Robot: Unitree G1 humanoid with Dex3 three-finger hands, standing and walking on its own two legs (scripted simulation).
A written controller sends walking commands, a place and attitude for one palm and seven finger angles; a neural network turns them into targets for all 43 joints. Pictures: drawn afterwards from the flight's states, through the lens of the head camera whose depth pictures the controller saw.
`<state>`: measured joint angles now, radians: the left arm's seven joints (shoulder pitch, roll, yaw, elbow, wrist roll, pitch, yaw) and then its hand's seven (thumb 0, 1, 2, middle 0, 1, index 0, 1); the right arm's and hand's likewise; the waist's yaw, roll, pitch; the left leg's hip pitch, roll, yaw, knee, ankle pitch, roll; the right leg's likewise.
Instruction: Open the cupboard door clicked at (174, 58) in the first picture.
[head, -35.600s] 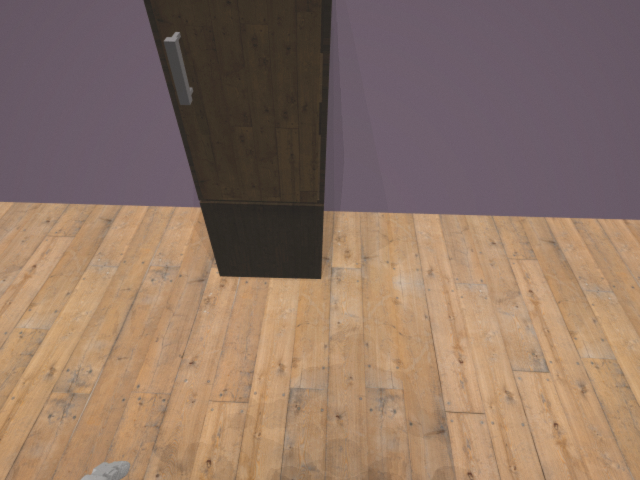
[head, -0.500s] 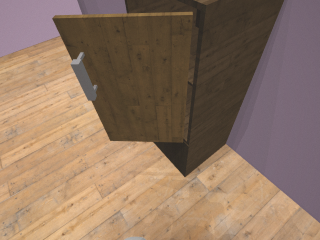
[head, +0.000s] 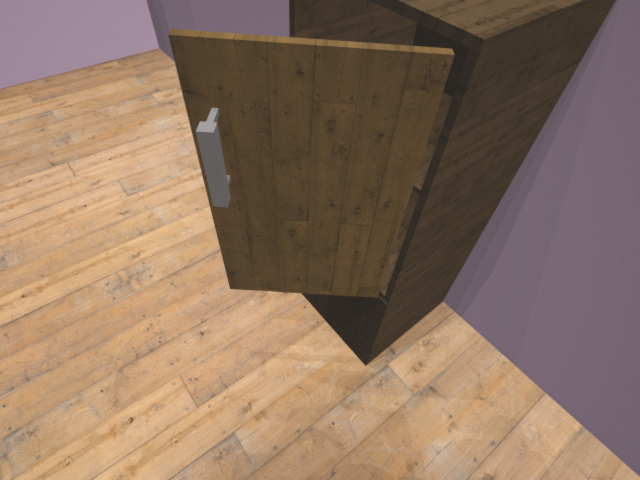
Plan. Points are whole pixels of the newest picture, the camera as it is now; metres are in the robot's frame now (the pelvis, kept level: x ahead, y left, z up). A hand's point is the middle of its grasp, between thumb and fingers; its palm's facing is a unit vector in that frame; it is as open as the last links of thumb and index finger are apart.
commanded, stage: come to a stop and stand still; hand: left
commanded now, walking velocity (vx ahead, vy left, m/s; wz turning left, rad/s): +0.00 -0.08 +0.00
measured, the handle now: (218, 158) +0.54 +0.20 +0.09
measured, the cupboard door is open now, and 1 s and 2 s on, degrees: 49 49 49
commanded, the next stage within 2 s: look again from close up in 0.76 s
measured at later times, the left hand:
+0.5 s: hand out of the picture +0.05 +0.15 -0.16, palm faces +0.01 -0.97 -0.23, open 7.3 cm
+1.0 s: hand out of the picture +0.01 +0.13 -0.17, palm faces +0.00 -0.98 -0.19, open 7.4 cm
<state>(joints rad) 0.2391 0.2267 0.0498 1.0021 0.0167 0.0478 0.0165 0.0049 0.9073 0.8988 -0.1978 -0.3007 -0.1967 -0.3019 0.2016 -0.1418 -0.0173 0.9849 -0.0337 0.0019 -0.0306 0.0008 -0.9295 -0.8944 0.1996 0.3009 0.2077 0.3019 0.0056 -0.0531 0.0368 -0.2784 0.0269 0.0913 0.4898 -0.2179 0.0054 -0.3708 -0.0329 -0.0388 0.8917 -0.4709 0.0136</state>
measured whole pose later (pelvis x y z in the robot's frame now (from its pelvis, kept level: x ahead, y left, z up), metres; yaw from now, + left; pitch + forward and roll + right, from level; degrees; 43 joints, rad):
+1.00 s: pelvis +0.02 -0.04 +0.00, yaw -1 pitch +0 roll +1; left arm 0.31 0.15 -0.02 1.12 0.01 -0.02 0.04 0.00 0.90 0.90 -0.20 -0.30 -0.20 -0.30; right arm 0.26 -0.15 0.02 1.14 -0.01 -0.01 -0.04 0.01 -0.91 -0.89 0.20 0.30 0.20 0.30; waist 0.00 -0.01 0.01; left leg -0.13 0.02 0.10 0.43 -0.30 0.00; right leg -0.13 0.05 -0.07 0.43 -0.30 -0.08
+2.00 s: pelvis -0.06 -0.04 -0.06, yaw +3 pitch +8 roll -1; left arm 0.35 0.23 0.17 0.08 -0.26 -0.51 -0.21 0.02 0.44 0.70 -0.23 -0.59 -0.23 -0.60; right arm 0.16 -0.26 -0.01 0.53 0.03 -0.23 -0.06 0.01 -0.90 -0.90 0.19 0.30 0.20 0.30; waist 0.04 -0.01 -0.08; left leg -0.75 0.02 0.01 1.04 -0.45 0.02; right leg -0.69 0.01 -0.18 1.01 -0.47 -0.09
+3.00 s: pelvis -0.03 +0.01 -0.01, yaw +3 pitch +2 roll -2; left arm -0.09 0.43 0.41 0.30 -0.33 -0.11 -0.44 -0.01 -0.50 0.30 -0.30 -1.20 -0.30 -1.20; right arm 0.25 -0.25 0.09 0.61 0.05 -0.22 -0.10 0.01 -0.90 -0.89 0.20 0.30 0.21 0.30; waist 0.03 0.03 -0.02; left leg -0.37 -0.02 0.05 0.65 -0.32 0.07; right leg -0.32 0.00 -0.12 0.59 -0.31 -0.02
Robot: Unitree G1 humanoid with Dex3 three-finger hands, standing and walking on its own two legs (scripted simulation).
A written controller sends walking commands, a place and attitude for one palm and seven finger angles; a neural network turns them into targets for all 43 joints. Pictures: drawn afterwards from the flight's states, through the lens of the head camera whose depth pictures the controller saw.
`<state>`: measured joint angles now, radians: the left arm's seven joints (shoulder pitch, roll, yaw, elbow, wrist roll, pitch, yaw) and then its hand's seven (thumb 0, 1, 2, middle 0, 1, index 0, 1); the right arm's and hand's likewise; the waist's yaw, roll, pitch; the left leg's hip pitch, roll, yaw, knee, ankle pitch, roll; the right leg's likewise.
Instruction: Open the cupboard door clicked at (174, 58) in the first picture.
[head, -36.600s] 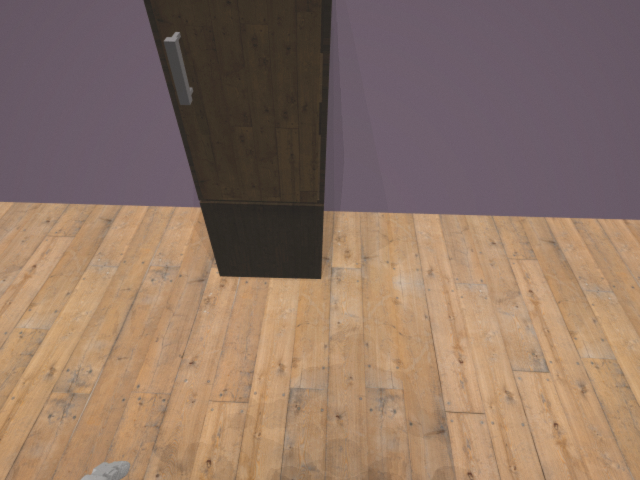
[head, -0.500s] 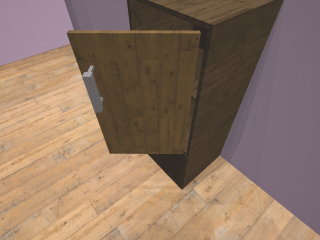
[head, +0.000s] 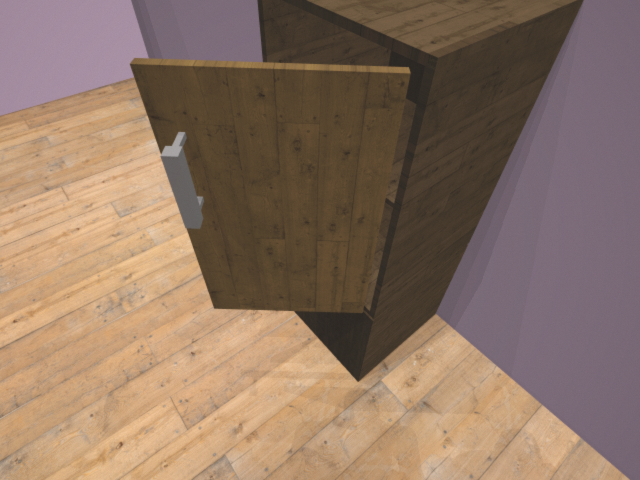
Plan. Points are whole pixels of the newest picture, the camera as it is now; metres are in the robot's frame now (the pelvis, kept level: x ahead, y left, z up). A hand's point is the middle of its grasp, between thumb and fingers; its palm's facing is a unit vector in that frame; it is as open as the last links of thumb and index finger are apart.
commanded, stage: look again from close up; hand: left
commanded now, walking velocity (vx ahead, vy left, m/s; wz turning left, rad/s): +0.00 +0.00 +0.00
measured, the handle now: (187, 181) +0.51 +0.24 +0.08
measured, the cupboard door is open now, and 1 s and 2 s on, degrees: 49 49 49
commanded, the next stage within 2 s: raise the hand with hooked fingers in 0.34 s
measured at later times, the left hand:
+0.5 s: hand out of the picture +0.05 +0.20 -0.15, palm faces +0.11 -0.97 -0.20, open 7.4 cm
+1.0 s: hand out of the picture +0.12 +0.22 -0.01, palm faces +0.18 -0.98 -0.05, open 9.4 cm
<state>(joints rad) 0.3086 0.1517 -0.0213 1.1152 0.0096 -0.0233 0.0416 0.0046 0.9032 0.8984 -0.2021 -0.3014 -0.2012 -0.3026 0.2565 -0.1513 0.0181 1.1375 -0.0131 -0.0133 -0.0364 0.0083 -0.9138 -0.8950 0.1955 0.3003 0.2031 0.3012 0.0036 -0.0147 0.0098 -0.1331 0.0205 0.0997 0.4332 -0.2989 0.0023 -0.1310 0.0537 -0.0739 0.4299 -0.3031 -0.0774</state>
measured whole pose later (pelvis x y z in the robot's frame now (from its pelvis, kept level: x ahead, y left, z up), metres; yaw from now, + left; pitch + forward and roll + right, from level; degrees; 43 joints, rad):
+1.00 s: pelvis -0.08 +0.00 -0.07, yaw +4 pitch +8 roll -1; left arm 0.35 0.23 0.17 0.08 -0.26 -0.51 -0.21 0.02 0.44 0.70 -0.23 -0.59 -0.23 -0.60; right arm 0.16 -0.26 -0.01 0.53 0.03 -0.23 -0.06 0.01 -0.90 -0.90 0.19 0.30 0.20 0.30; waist 0.04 -0.01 -0.08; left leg -0.75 0.02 0.01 1.04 -0.45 0.02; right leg -0.69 0.01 -0.18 1.01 -0.47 -0.09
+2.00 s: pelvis -0.05 +0.04 -0.01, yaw +4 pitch +2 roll -2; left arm -0.09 0.43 0.41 0.30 -0.33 -0.11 -0.44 -0.01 -0.50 0.30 -0.30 -1.20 -0.30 -1.20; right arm 0.25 -0.25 0.09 0.61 0.05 -0.22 -0.10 0.01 -0.90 -0.89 0.20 0.30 0.21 0.30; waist 0.03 0.03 -0.02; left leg -0.37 -0.02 0.05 0.65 -0.32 0.07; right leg -0.32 0.00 -0.12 0.59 -0.31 -0.02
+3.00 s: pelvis -0.05 +0.01 -0.01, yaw +3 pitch +4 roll +0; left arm -0.35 0.49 0.43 0.64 -0.29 -0.13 -0.49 -0.01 -0.50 0.30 -0.30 -1.20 -0.30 -1.20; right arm 0.26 -0.29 0.06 0.64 0.06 -0.20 -0.11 0.01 -0.90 -0.89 0.20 0.30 0.21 0.30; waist -0.01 0.03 -0.02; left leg -0.41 0.01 0.05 0.64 -0.31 0.03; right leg -0.38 0.03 -0.11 0.61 -0.32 -0.06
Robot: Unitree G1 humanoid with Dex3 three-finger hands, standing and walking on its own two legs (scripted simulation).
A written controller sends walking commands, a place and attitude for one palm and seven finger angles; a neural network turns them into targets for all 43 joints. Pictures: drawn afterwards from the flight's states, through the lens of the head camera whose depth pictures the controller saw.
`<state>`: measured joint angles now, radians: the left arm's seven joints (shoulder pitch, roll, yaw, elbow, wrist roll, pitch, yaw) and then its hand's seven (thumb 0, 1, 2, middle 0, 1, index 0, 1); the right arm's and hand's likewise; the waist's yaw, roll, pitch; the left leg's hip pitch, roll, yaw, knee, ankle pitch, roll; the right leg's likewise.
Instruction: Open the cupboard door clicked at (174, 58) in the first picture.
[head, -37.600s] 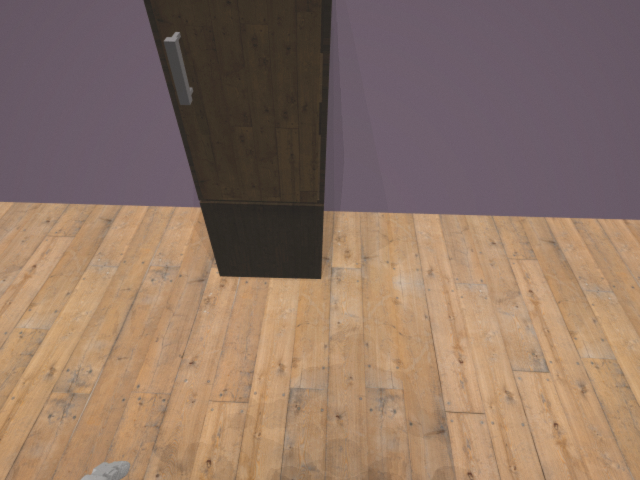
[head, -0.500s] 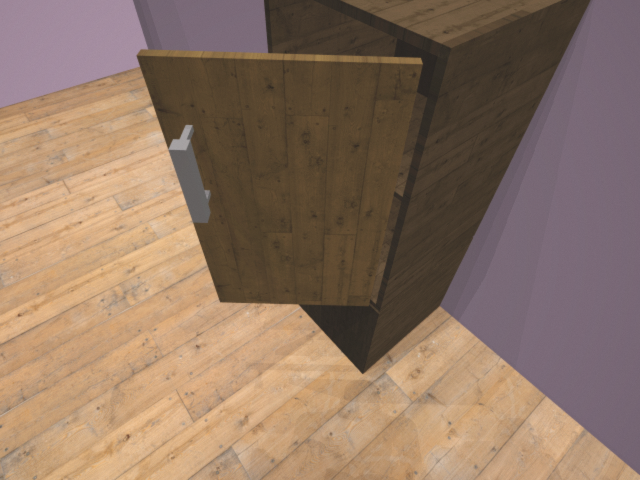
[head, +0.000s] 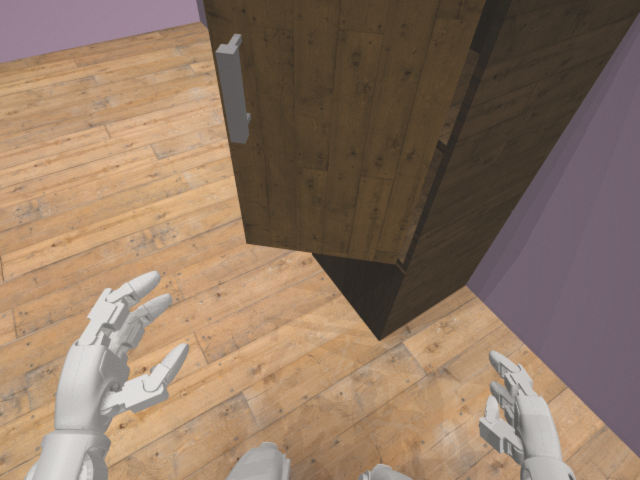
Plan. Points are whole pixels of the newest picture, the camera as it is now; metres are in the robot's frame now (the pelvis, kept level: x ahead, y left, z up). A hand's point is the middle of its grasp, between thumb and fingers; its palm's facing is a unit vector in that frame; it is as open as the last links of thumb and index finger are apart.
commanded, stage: raise the hand with hooked fingers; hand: left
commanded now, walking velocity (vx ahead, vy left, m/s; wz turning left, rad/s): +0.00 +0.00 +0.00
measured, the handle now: (238, 90) +0.61 +0.20 +0.15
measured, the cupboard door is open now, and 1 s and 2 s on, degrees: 49 49 49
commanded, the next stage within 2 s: move the hooked fingers beside the handle in 1.54 s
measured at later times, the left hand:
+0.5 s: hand (133, 284) +0.29 +0.25 +0.10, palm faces -0.04 -1.00 -0.04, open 12.4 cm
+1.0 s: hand (59, 207) +0.33 +0.31 +0.17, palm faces +0.04 -1.00 -0.05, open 14.0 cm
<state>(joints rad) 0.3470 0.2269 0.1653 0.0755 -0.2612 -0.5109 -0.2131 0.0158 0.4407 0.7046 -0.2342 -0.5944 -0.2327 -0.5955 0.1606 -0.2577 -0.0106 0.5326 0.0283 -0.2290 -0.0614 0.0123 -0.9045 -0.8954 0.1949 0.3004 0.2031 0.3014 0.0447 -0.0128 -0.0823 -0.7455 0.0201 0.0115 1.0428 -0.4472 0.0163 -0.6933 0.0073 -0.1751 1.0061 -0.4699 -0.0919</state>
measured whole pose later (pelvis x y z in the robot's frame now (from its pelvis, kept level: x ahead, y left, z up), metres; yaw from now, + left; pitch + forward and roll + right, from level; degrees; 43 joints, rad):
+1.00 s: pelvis +0.03 +0.04 +0.05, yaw -1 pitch +2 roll -2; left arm -0.09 0.43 0.41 0.30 -0.33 -0.11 -0.44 -0.01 -0.50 0.30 -0.30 -1.20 -0.30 -1.20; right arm 0.25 -0.25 0.09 0.61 0.05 -0.22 -0.10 0.01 -0.90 -0.89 0.20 0.30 0.21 0.30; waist 0.03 0.03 -0.02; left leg -0.37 -0.02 0.05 0.65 -0.32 0.07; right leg -0.32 0.00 -0.12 0.59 -0.31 -0.02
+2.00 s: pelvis +0.03 +0.01 +0.05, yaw -2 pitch +4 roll +0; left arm -0.35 0.49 0.43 0.64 -0.29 -0.13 -0.49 -0.01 -0.50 0.30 -0.30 -1.20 -0.30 -1.20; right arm 0.26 -0.29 0.06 0.64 0.06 -0.20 -0.11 0.01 -0.90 -0.89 0.20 0.30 0.21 0.30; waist -0.01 0.03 -0.02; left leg -0.41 0.01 0.05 0.64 -0.31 0.03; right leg -0.38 0.03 -0.11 0.61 -0.32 -0.06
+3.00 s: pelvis +0.04 +0.04 +0.04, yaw -3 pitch +12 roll -2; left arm -0.84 0.60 0.43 1.15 -0.15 -0.29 -0.39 -0.01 -0.50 0.30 -0.30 -1.20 -0.30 -1.20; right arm 0.40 -0.29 0.04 0.66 0.02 -0.03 -0.06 0.01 -0.90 -0.89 0.20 0.30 0.21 0.30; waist -0.12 0.01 -0.06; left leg -0.60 0.00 0.08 0.73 -0.34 0.07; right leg -0.56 0.02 -0.09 0.67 -0.32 -0.02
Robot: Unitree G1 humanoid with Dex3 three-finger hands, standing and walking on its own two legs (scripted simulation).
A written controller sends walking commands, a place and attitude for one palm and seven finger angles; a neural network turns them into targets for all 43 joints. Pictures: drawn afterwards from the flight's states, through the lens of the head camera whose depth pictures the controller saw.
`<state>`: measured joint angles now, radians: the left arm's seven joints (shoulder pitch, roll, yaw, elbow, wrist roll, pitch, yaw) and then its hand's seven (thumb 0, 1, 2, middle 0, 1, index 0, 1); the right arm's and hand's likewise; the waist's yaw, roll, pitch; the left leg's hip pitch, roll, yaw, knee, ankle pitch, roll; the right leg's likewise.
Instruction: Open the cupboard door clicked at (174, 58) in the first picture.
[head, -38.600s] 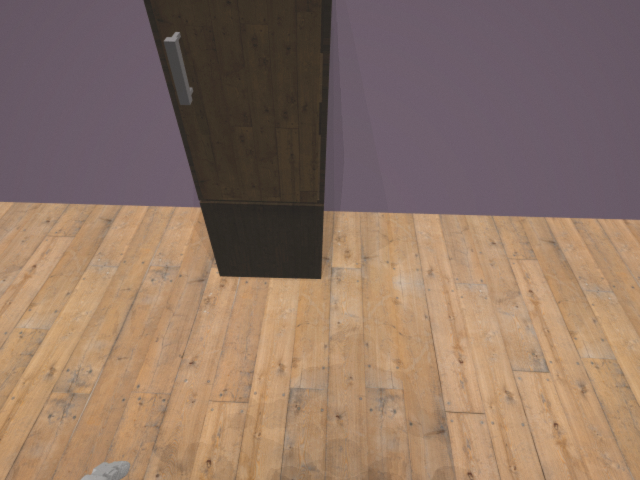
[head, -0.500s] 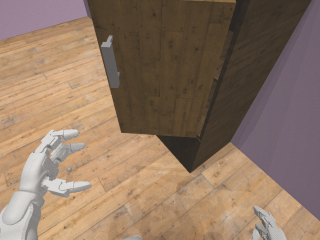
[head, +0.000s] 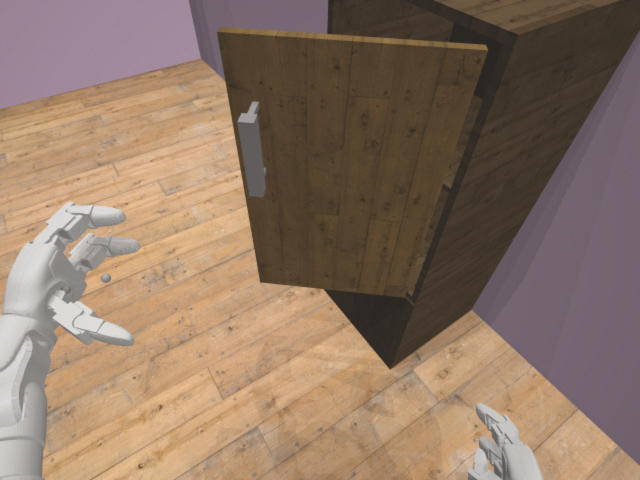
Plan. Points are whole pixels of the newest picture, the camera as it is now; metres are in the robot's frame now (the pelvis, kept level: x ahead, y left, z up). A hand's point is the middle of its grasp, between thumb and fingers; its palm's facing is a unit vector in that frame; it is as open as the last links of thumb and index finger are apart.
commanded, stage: raise the hand with hooked fingers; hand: left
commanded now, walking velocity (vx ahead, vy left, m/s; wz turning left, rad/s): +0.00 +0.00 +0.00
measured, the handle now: (256, 150) +0.57 +0.16 +0.09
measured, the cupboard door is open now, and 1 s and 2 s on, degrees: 49 49 49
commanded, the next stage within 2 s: move the hooked fingers beside the handle in 0.54 s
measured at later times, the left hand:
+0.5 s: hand (133, 274) +0.30 +0.25 +0.12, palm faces +0.03 -1.00 -0.05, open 14.0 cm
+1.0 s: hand (162, 240) +0.35 +0.23 +0.11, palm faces +0.00 -1.00 -0.02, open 14.0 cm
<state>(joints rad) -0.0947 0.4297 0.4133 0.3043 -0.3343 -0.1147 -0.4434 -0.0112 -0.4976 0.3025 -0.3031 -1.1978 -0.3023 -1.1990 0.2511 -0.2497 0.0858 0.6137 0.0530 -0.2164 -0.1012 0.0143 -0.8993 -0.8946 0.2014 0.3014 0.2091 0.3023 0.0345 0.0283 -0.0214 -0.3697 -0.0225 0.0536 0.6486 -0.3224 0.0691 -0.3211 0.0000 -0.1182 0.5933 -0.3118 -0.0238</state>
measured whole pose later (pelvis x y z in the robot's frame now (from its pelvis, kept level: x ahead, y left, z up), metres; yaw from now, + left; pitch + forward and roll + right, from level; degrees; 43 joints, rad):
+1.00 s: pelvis +0.00 -0.03 +0.00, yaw -1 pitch +4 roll +0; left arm -0.35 0.49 0.43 0.64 -0.29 -0.13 -0.49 -0.01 -0.50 0.30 -0.30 -1.20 -0.30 -1.20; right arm 0.26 -0.29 0.06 0.64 0.06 -0.20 -0.11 0.01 -0.90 -0.89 0.20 0.30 0.21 0.30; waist -0.01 0.03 -0.02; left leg -0.41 0.01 0.05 0.64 -0.31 0.03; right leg -0.38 0.03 -0.11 0.61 -0.32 -0.06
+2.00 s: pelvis +0.00 +0.00 -0.01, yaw -2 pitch +12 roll -2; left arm -0.84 0.60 0.43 1.15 -0.15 -0.29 -0.39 -0.01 -0.50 0.30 -0.30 -1.20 -0.30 -1.20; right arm 0.40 -0.29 0.04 0.66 0.02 -0.03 -0.06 0.01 -0.90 -0.89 0.20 0.30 0.21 0.30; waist -0.12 0.01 -0.06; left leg -0.60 0.00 0.08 0.73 -0.34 0.07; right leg -0.56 0.02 -0.09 0.67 -0.32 -0.02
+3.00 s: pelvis +0.03 -0.01 -0.02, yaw -3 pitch +17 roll -3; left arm -0.88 0.66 0.47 1.17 -0.14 -0.28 -0.43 -0.01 -0.50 0.30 -0.30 -1.20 -0.30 -1.20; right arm 0.39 -0.28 0.05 0.60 0.02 0.08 -0.03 0.01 -0.90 -0.89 0.20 0.30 0.21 0.30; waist -0.14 0.01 -0.09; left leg -0.68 0.03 0.07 0.79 -0.40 0.06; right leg -0.63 0.04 -0.09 0.69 -0.36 -0.03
